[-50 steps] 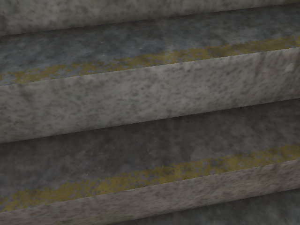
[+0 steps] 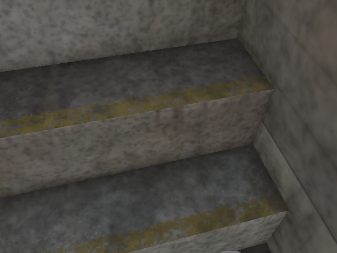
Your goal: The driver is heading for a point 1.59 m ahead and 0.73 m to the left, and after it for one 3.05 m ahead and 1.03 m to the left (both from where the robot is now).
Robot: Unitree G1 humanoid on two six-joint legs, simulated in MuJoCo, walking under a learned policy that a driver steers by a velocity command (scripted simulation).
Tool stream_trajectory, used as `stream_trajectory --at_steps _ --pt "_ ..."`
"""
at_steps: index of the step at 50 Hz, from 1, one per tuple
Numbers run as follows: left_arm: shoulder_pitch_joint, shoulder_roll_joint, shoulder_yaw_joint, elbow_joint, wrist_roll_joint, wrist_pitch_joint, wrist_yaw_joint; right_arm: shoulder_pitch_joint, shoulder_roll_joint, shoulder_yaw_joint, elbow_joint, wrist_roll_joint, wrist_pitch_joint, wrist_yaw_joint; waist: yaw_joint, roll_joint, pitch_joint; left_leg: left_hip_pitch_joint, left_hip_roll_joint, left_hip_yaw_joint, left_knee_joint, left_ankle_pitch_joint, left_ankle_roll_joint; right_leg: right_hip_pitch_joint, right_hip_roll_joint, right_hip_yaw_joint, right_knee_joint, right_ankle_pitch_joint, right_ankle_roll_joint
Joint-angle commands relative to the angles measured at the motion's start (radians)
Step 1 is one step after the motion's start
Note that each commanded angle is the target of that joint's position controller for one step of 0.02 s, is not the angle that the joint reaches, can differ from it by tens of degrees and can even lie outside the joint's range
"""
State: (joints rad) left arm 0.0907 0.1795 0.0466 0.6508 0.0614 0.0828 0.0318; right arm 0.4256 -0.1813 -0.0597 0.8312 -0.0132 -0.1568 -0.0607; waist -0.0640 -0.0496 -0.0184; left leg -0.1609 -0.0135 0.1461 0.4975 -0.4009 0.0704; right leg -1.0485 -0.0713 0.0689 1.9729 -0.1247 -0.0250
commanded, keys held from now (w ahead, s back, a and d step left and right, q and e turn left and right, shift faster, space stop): w+q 0.94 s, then w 0.06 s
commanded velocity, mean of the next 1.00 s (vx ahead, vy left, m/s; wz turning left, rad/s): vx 0.48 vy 0.00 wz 0.48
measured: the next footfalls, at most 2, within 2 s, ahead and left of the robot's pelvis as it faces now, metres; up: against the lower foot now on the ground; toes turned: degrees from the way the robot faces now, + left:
right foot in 0.16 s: +0.06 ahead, -0.22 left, +0.00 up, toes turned -4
left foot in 0.74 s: +0.23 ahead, +0.11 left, +0.23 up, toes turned +13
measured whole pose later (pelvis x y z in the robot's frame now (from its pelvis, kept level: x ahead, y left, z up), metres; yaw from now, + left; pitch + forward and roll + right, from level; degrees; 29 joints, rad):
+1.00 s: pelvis +0.12 +0.01 +0.20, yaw +27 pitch +5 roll +0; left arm -0.12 0.14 -0.01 0.58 0.06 -0.08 0.01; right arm 0.28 -0.18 -0.09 0.84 -0.02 -0.01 -0.05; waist -0.10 0.01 -0.07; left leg -0.63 -0.22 -0.12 0.74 -0.20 0.09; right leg -0.75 0.07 0.04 1.88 0.02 -0.08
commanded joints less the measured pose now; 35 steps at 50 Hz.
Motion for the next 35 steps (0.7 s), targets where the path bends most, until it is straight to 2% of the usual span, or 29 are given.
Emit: stream_trajectory --at_steps 1,3,4,5,6,7,8,9,10,11,12,13,14,15,16,17,18,20,24,25,26,27,29,30,31,32,33,34,35 --pt "-0.261 -0.022 -0.031 -0.151 -0.020 -0.036 -0.022 -0.033 -0.117 -0.029 -0.062 0.003 -0.011 -0.011 0.000 0.087 0.082 0.022 0.252 -0.370 -0.298 0.097 0.192 -0.083 -0.085 -0.095 -0.378 -0.001 -0.031" --pt "-0.214 -0.042 -0.057 -0.144 -0.031 -0.067 -0.023 -0.063 -0.132 -0.035 -0.073 -0.026 0.020 -0.014 0.001 0.152 0.011 0.006 0.228 -0.276 -0.295 0.319 0.179 0.132 -0.088 -0.135 -0.625 -0.016 -0.052" --pt "-0.149 -0.041 -0.060 -0.133 -0.041 -0.077 -0.022 -0.129 -0.158 -0.040 -0.090 -0.041 0.038 -0.012 0.052 0.175 -0.033 -0.051 0.195 -0.208 -0.288 0.480 0.163 0.340 -0.068 -0.179 -0.839 -0.076 -0.064" --pt "-0.102 -0.028 -0.056 -0.132 -0.065 -0.080 -0.008 -0.080 -0.190 -0.053 -0.074 -0.050 0.057 0.002 0.053 0.211 -0.091 -0.021 0.167 -0.217 -0.253 0.659 0.177 0.476 0.017 -0.259 -0.988 -0.416 -0.047" --pt "0.009 0.041 -0.024 -0.116 -0.094 -0.120 0.013 -0.125 -0.186 -0.061 -0.099 -0.072 0.082 -0.001 0.122 0.196 -0.110 0.131 0.095 -0.184 0.024 1.140 0.137 0.523 0.020 -0.154 -1.255 -0.414 -0.059" --pt "0.232 0.115 -0.003 -0.054 -0.095 -0.166 0.014 -0.237 -0.196 -0.065 -0.136 -0.041 0.091 -0.003 0.254 0.081 -0.235 0.195 0.041 -0.115 0.392 1.149 0.045 0.781 0.006 -0.182 -1.763 0.310 -0.032" --pt "0.294 0.157 0.013 0.029 -0.046 -0.179 0.042 -0.248 -0.084 -0.045 -0.176 -0.030 0.092 0.017 0.214 0.078 -0.229 0.002 -0.002 -0.123 0.669 0.654 0.019 0.976 -0.003 -0.228 -1.996 0.622 -0.001" --pt "0.263 0.179 0.013 0.063 0.010 -0.177 0.055 -0.239 0.050 -0.027 -0.190 -0.026 0.080 0.047 0.118 -0.079 -0.091 -0.615 -0.085 -0.159 1.056 0.010 -0.004 1.237 -0.152 -0.116 -1.638 1.167 0.048" --pt "0.422 0.232 0.024 0.063 0.051 -0.174 0.060 -0.169 0.156 -0.008 -0.205 -0.006 0.061 0.055 0.138 -0.249 -0.268 -0.987 -0.176 -0.359 1.607 -0.177 -0.027 1.503 -0.390 0.046 -1.270 1.834 -0.053" --pt "0.411 0.234 0.036 0.059 0.035 -0.144 0.065 -0.220 0.079 -0.019 -0.211 -0.019 0.059 0.046 0.154 -0.067 -0.320 -1.083 -0.192 -0.340 1.830 -0.082 -0.042 1.426 -0.406 0.056 -1.350 1.432 -0.123" --pt "0.307 0.269 0.049 0.030 0.022 -0.141 0.095 -0.271 0.043 -0.013 -0.249 -0.048 0.085 0.040 0.114 -0.108 -0.280 -1.171 -0.140 -0.280 1.846 -0.066 -0.052 1.343 -0.428 0.074 -1.471 0.636 -0.168" --pt "0.243 0.165 0.017 0.050 0.003 -0.142 0.099 -0.382 0.086 0.013 -0.285 -0.056 0.098 0.038 0.077 -0.196 -0.127 -1.332 -0.113 -0.262 2.000 -0.064 -0.034 1.238 -0.393 0.075 -1.571 0.247 -0.138" --pt "0.230 0.088 -0.006 0.081 -0.013 -0.151 0.110 -0.413 0.092 0.028 -0.305 -0.065 0.109 0.057 0.040 -0.194 -0.043 -1.355 -0.079 -0.302 2.056 -0.005 -0.004 1.143 -0.341 0.025 -1.612 0.066 -0.099" --pt "0.229 0.064 -0.016 0.112 -0.023 -0.175 0.106 -0.441 0.085 0.035 -0.334 -0.062 0.139 0.066 0.016 -0.192 0.011 -1.326 -0.072 -0.312 2.110 -0.019 0.027 0.998 -0.332 -0.023 -1.688 -0.060 -0.082" --pt "0.176 0.083 -0.015 0.125 -0.030 -0.201 0.089 -0.498 0.043 0.031 -0.378 -0.046 0.158 0.068 -0.024 -0.133 0.094 -1.236 -0.062 -0.310 1.941 -0.007 0.051 0.839 -0.298 -0.128 -1.783 -0.076 -0.050" --pt "0.305 0.059 -0.015 0.152 -0.036 -0.216 0.093 -0.559 0.011 0.028 -0.360 -0.068 0.167 0.079 0.075 0.022 0.048 -1.329 -0.072 -0.271 1.900 -0.002 0.063 1.129 -0.226 -0.080 -1.693 0.138 -0.070" --pt "0.409 0.058 -0.013 0.201 -0.035 -0.230 0.102 -0.556 0.029 0.037 -0.369 -0.066 0.177 0.081 0.087 -0.014 -0.017 -1.362 -0.075 -0.253 1.829 -0.034 0.074 1.320 -0.201 -0.076 -1.640 0.451 -0.085" --pt "0.519 0.099 0.012 0.237 -0.037 -0.255 0.123 -0.595 0.043 0.037 -0.391 -0.070 0.202 0.086 0.106 -0.040 -0.095 -1.379 -0.067 -0.238 1.758 -0.110 0.085 1.488 -0.237 -0.051 -1.620 0.749 -0.112" --pt "0.611 0.131 0.030 0.278 -0.027 -0.275 0.132 -0.761 0.090 0.055 -0.476 -0.087 0.240 0.081 0.135 -0.053 -0.082 -1.499 -0.002 -0.259 1.792 -0.136 0.079 1.550 -0.328 -0.008 -1.715 0.513 -0.179" --pt "0.565 0.133 0.037 0.269 -0.015 -0.264 0.119 -0.741 0.114 0.070 -0.518 -0.072 0.223 0.084 0.105 -0.116 -0.065 -1.486 0.033 -0.271 1.666 -0.238 0.083 1.484 -0.289 -0.043 -1.747 0.369 -0.161" --pt "0.547 0.122 0.037 0.258 -0.024 -0.266 0.121 -0.785 0.104 0.066 -0.539 -0.069 0.245 0.084 0.109 -0.114 -0.053 -1.468 0.076 -0.283 1.629 -0.217 0.074 1.442 -0.326 -0.017 -1.789 0.259 -0.176" --pt "0.526 0.150 0.042 0.241 -0.025 -0.271 0.104 -0.847 0.076 0.054 -0.569 -0.086 0.266 0.083 0.112 -0.022 -0.031 -1.489 0.072 -0.236 1.721 -0.196 0.043 1.419 -0.374 0.011 -1.858 0.290 -0.204" --pt "0.543 0.211 0.066 0.263 -0.004 -0.268 0.093 -0.849 0.121 0.053 -0.573 -0.077 0.277 0.068 0.133 -0.040 -0.047 -1.676 0.101 -0.285 1.986 -0.268 0.043 1.557 -0.424 -0.015 -1.816 0.275 -0.229" --pt "0.453 0.203 0.053 0.245 -0.014 -0.242 0.084 -0.821 0.114 0.070 -0.551 -0.050 0.269 0.080 0.089 0.029 -0.028 -1.483 0.170 -0.176 1.556 -0.250 0.050 1.417 -0.326 -0.189 -1.865 0.192 -0.163" --pt "0.375 0.152 0.033 0.213 -0.041 -0.231 0.092 -0.845 0.144 0.105 -0.564 -0.038 0.271 0.089 0.099 0.015 0.013 -1.140 0.143 -0.084 1.312 -0.337 0.082 1.157 -0.289 -0.278 -1.958 0.522 -0.149" --pt "0.258 0.157 0.017 0.182 -0.058 -0.219 0.095 -0.773 0.129 0.105 -0.529 -0.007 0.279 0.084 0.038 0.022 -0.031 -0.731 0.069 0.004 1.079 -0.279 0.095 0.945 -0.236 -0.386 -1.922 1.000 -0.140" --pt "0.285 0.249 0.023 0.154 -0.076 -0.216 0.087 -0.621 0.055 0.066 -0.462 0.001 0.297 0.071 0.024 -0.031 -0.175 -0.454 -0.079 0.113 1.073 -0.354 0.077 0.947 -0.269 -0.359 -1.721 1.710 -0.166" --pt "0.346 0.292 0.021 0.150 -0.097 -0.241 0.050 -0.514 -0.013 0.047 -0.428 -0.012 0.300 0.051 0.023 -0.093 -0.358 -0.165 -0.120 0.060 1.041 -0.249 0.092 0.926 -0.293 -0.271 -1.502 2.096 -0.161" --pt "0.345 0.366 0.041 0.150 -0.125 -0.270 0.012 -0.389 -0.056 0.030 -0.401 -0.004 0.301 0.034 -0.023 -0.195 -0.505 0.036 -0.092 -0.106 0.886 -0.172 0.126 0.847 -0.279 -0.208 -1.296 2.051 -0.134"
Keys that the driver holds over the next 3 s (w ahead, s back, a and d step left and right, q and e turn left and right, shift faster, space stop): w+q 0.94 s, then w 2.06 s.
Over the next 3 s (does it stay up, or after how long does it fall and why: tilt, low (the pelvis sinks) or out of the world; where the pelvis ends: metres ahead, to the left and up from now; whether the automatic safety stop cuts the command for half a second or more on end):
stays up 0.53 0.45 0.67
